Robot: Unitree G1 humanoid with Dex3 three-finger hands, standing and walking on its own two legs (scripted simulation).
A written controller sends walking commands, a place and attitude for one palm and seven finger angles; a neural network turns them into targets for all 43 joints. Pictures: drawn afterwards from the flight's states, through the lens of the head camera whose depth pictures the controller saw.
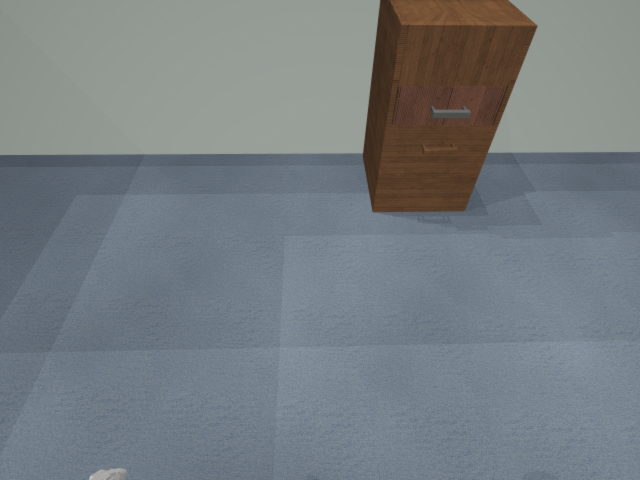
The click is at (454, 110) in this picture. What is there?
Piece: drawer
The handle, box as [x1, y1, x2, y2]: [430, 106, 470, 117]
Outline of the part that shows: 430,107 432,111 432,117 468,117 470,113 465,106 462,106 461,110 435,110 433,106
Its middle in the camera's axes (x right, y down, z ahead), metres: +0.47 -0.47 +1.41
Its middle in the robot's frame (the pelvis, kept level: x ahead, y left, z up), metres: +1.37 -0.40 -0.24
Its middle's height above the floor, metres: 0.53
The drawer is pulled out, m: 0.00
